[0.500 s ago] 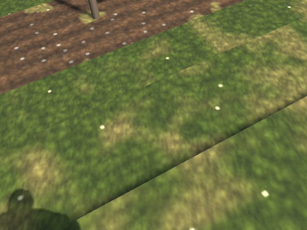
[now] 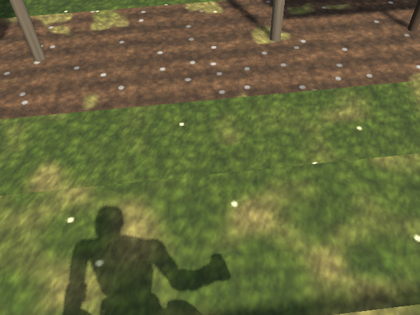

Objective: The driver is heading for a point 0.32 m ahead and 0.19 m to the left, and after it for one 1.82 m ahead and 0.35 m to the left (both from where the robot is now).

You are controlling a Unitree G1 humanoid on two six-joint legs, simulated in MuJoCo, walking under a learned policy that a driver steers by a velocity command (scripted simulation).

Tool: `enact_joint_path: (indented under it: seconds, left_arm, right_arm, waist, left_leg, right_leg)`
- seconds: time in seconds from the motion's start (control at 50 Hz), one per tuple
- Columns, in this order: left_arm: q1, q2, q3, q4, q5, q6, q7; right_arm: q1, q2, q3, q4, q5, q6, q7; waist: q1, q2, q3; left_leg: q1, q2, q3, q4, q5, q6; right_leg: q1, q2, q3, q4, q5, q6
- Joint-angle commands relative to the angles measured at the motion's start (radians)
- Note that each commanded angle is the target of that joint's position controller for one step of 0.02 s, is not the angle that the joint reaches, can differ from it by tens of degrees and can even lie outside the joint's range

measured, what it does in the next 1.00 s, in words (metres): walks ahead, turning left: right foot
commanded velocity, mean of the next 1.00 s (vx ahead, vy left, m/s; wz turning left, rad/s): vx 0.13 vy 0.00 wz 0.58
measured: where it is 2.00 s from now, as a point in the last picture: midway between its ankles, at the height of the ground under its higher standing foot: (115, 268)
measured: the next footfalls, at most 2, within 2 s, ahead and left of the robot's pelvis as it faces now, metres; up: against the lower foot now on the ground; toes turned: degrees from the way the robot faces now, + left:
right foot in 0.38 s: +0.14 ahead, -0.14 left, +0.00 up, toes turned +15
left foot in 1.04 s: +0.19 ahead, +0.23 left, +0.00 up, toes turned +38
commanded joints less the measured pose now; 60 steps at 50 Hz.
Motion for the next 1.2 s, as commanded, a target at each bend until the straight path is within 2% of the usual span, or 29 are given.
enact_joint_path:
  seconds: [0.02, 0.04, 0.06, 0.08, 0.12, 0.16, 0.28, 0.34, 0.38, 0.4, 0.42, 0.44, 0.48, 0.52, 0.58, 0.62, 0.68, 0.74, 0.88, 0.98, 1.02, 1.04, 1.06, 1.08, 1.1, 1.12, 1.14, 1.16, 1.2]
  left_arm:
    - [-0.286, 0.032, -0.015, -0.25, -0.035, -0.011, -0.068]
    - [-0.324, 0.073, -0.002, -0.254, -0.024, -0.006, -0.046]
    - [-0.181, 0.169, 0.026, -0.209, -0.014, 0.002, -0.015]
    - [-0.108, 0.154, 0.024, -0.192, 0.002, 0.008, 0.004]
    - [-0.045, 0.108, 0.01, -0.18, 0.01, 0.023, 0.01]
    - [-0.018, 0.094, -0.004, -0.161, -0.028, 0.047, -0.006]
    - [-0.158, 0.148, -0.011, -0.183, -0.029, 0.056, 0.03]
    - [-0.152, 0.163, -0.008, -0.178, -0.061, 0.034, 0.035]
    - [-0.119, 0.189, -0.002, -0.19, -0.08, 0.015, 0.034]
    - [-0.073, 0.23, 0.005, -0.204, -0.076, -0.001, 0.041]
    - [-0.118, 0.312, 0.034, -0.239, -0.04, -0.023, 0.032]
    - [-0.155, 0.289, 0.038, -0.243, -0.012, -0.029, 0.035]
    - [-0.273, 0.197, 0.015, -0.297, -0.037, -0.032, 0.024]
    - [-0.256, 0.185, 0.011, -0.315, -0.047, -0.031, 0.031]
    - [-0.183, 0.246, 0.04, -0.328, -0.033, -0.026, 0.036]
    - [-0.073, 0.248, 0.049, -0.309, -0.026, -0.018, 0.041]
    - [0.058, 0.206, 0.042, -0.26, -0.011, -0.015, 0.024]
    - [0.047, 0.181, 0.031, -0.244, -0.004, -0.024, 0.014]
    - [0.064, 0.161, 0.005, -0.177, 0.017, -0.026, 0.031]
    - [0.076, 0.189, -0.001, -0.108, 0.009, 0.009, 0.027]
    - [0.05, 0.217, -0.007, -0.073, 0.015, 0.019, 0.002]
    - [0.031, 0.202, -0.014, -0.062, 0.033, 0.006, -0.013]
    - [0.101, 0.057, -0.059, -0.082, 0.044, -0.009, -0.035]
    - [0.081, 0.045, -0.069, -0.084, 0.031, -0.026, -0.075]
    - [-0.073, 0.065, -0.054, -0.116, -0.001, -0.036, -0.091]
    - [-0.058, 0.165, -0.002, -0.109, -0.159, 0.007, -0.039]
    - [-0.005, 0.143, -0.03, -0.097, 0.018, -0.024, -0.057]
    - [-0.034, 0.109, -0.031, -0.09, 0.028, -0.023, -0.055]
    - [-0.015, 0.025, -0.054, -0.077, 0.011, -0.012, -0.062]
  right_arm:
    - [0.503, -0.224, -0.075, 0.105, -0.037, -0.024, -0.049]
    - [0.371, -0.205, -0.084, 0.079, -0.005, -0.04, -0.039]
    - [0.194, -0.14, -0.064, 0.035, 0.032, -0.036, -0.026]
    - [0.108, -0.099, -0.045, 0.009, 0.05, -0.03, -0.016]
    - [0.046, -0.125, -0.039, -0.037, 0.021, -0.009, 0.007]
    - [0.031, -0.173, -0.052, -0.069, 0.002, -0.019, 0.026]
    - [0.168, -0.148, -0.048, -0.094, 0.017, -0.019, 0.035]
    - [0.149, -0.147, -0.042, -0.11, 0.012, 0.005, 0.038]
    - [0.184, -0.094, -0.014, -0.092, 0.003, 0.022, 0.041]
    - [0.237, -0.008, 0.018, -0.094, 0.003, 0.033, 0.039]
    - [0.193, -0.003, 0.021, -0.152, -0.028, 0.026, 0.03]
    - [0.207, -0.119, -0.012, -0.103, -0.043, 0.032, 0.023]
    - [0.246, -0.14, -0.019, -0.058, -0.028, 0.049, -0.007]
    - [0.214, -0.086, -0.002, -0.066, -0.045, 0.054, 0.002]
    - [0.176, -0.053, 0.014, -0.072, -0.011, 0.062, 0.047]
    - [0.128, -0.054, 0.019, -0.083, -0.008, 0.073, 0.06]
    - [0.095, -0.066, 0.017, -0.078, -0.02, 0.078, 0.053]
    - [0.066, -0.057, 0.021, -0.077, -0.035, 0.075, 0.051]
    - [0.012, -0.003, 0.047, -0.091, -0.034, 0.068, 0.079]
    - [0.01, -0.01, 0.045, -0.081, -0.022, 0.035, 0.076]
    - [0.089, -0.075, 0.016, -0.062, -0.001, 0.009, 0.067]
    - [0.215, -0.151, -0.02, -0.032, -0.004, -0.004, 0.048]
    - [0.432, -0.209, -0.039, 0.01, -0.023, -0.003, 0.01]
    - [0.599, -0.214, -0.03, 0.029, -0.052, 0.004, -0.003]
    - [0.552, -0.199, -0.036, 0.052, -0.068, -0.016, -0.008]
    - [0.441, -0.263, -0.056, 0.09, 0.018, 0.05, -0.03]
    - [0.434, -0.098, -0.012, 0.056, -0.014, 0.002, -0.01]
    - [0.35, -0.03, 0.009, 0.051, -0.009, -0.016, -0.006]
    - [0.254, 0.043, 0.041, 0.016, -0.034, -0.017, -0.011]
  waist:
    - [-0.218, 0.0, -0.266]
    - [-0.166, -0.012, -0.041]
    - [-0.048, 0.003, -0.054]
    - [0.015, 0.052, -0.036]
    - [0.089, 0.008, -0.043]
    - [0.084, 0.009, -0.047]
    - [-0.032, 0.059, -0.042]
    - [-0.02, 0.051, -0.047]
    - [-0.001, 0.043, -0.096]
    - [-0.004, -0.063, -0.174]
    - [-0.016, -0.269, -0.079]
    - [-0.021, -0.079, -0.033]
    - [-0.063, -0.1, -0.011]
    - [-0.054, -0.133, -0.006]
    - [0.0, -0.098, 0.014]
    - [0.058, -0.112, 0.026]
    - [0.108, -0.116, 0.076]
    - [0.095, -0.122, 0.101]
    - [0.072, -0.113, 0.143]
    - [0.026, -0.12, 0.154]
    - [-0.057, -0.122, 0.102]
    - [-0.117, -0.095, 0.03]
    - [-0.141, 0.108, -0.189]
    - [-0.202, 0.076, -0.26]
    - [-0.197, 0.027, 0.027]
    - [-0.099, 0.003, 0.013]
    - [-0.097, 0.088, -0.003]
    - [-0.062, 0.101, 0.116]
    - [0.007, 0.058, 0.112]
  left_leg:
    - [0.838, 0.379, -0.613, -0.202, 0.557, 0.342]
    - [0.59, 0.354, -0.522, -0.249, 0.428, 0.306]
    - [0.38, 0.302, -0.449, -0.316, 0.39, 0.304]
    - [0.206, 0.25, -0.4, -0.369, 0.366, 0.305]
    - [0.0, 0.177, -0.331, -0.416, 0.324, 0.253]
    - [-0.038, 0.152, -0.296, -0.428, 0.314, 0.218]
    - [0.223, 0.236, -0.5, -0.364, 0.034, 0.217]
    - [0.244, 0.221, -0.543, -0.303, 0.035, 0.208]
    - [0.204, 0.17, -0.541, -0.232, 0.027, 0.142]
    - [0.144, 0.065, -0.444, -0.089, -0.173, 0.053]
    - [-0.175, -0.095, -0.25, 0.104, -0.398, -0.078]
    - [-0.193, -0.002, -0.228, 0.28, -0.41, -0.113]
    - [-0.138, 0.015, -0.17, 0.427, -0.293, -0.15]
    - [-0.088, 0.013, -0.097, 0.542, -0.207, -0.163]
    - [-0.104, 0.051, -0.043, 0.448, -0.086, -0.183]
    - [-0.157, 0.093, -0.038, 0.326, -0.066, -0.184]
    - [-0.26, 0.122, -0.078, 0.184, -0.049, -0.136]
    - [-0.262, 0.117, -0.068, 0.118, -0.055, -0.066]
    - [-0.139, 0.107, -0.041, 0.067, -0.062, -0.005]
    - [-0.004, 0.057, 0.003, -0.029, -0.044, 0.017]
    - [0.294, -0.027, 0.042, -0.085, 0.069, 0.045]
    - [0.483, -0.031, 0.005, -0.042, 0.062, 0.068]
    - [0.899, 0.154, -0.299, -0.022, 0.095, 0.214]
    - [0.993, 0.363, -0.723, -0.258, 0.05, 0.305]
    - [0.826, 0.348, -0.644, -0.326, 0.017, 0.23]
    - [0.698, 0.408, -0.471, -0.262, 0.549, 0.198]
    - [0.604, 0.309, -0.352, -0.314, 0.093, 0.183]
    - [0.43, 0.288, -0.288, -0.348, 0.039, 0.163]
    - [0.291, 0.269, -0.201, -0.43, 0.099, 0.135]
  right_leg:
    - [-0.721, 0.099, 0.317, 0.487, -0.301, 0.006]
    - [-0.758, 0.036, 0.349, 0.437, -0.271, -0.008]
    - [-0.564, -0.002, 0.354, 0.36, -0.204, -0.029]
    - [-0.42, -0.001, 0.34, 0.301, -0.163, -0.042]
    - [-0.212, 0.058, 0.287, 0.244, -0.008, -0.056]
    - [-0.142, 0.09, 0.253, 0.146, 0.088, -0.036]
    - [-0.243, 0.076, 0.316, -0.131, 0.16, -0.01]
    - [-0.136, 0.112, 0.281, -0.391, 0.28, -0.059]
    - [0.031, 0.039, 0.321, -0.509, 0.458, -0.169]
    - [0.169, -0.129, 0.476, -0.545, 0.685, -0.328]
    - [0.237, -0.37, 0.772, -0.6, 0.818, -0.578]
    - [0.196, -0.356, 0.677, -0.631, 0.785, -0.52]
    - [0.114, -0.22, 0.462, -0.622, 0.708, -0.379]
    - [0.047, -0.165, 0.354, -0.61, 0.767, -0.35]
    - [0.085, -0.117, 0.24, -0.609, 0.718, -0.346]
    - [0.193, -0.168, 0.255, -0.628, 0.658, -0.364]
    - [0.34, -0.26, 0.336, -0.692, 0.331, -0.38]
    - [0.366, -0.271, 0.319, -0.729, 0.217, -0.37]
    - [0.311, -0.262, 0.148, -0.752, 0.316, -0.323]
    - [0.266, -0.26, 0.055, -0.658, 0.49, -0.285]
    - [0.08, -0.217, 0.024, -0.502, 0.654, -0.275]
    - [-0.032, -0.151, -0.016, -0.317, 0.656, -0.233]
    - [-0.348, -0.031, -0.038, 0.025, 0.337, -0.146]
    - [-0.509, 0.069, 0.187, 0.247, -0.084, -0.14]
    - [-0.687, 0.049, 0.348, 0.319, -0.002, -0.166]
    - [-0.629, 0.046, 0.282, 0.463, -0.009, -0.12]
    - [-0.542, -0.051, 0.362, 0.403, 0.053, -0.162]
    - [-0.538, -0.056, 0.341, 0.411, 0.12, -0.166]
    - [-0.436, -0.055, 0.36, 0.312, 0.271, -0.188]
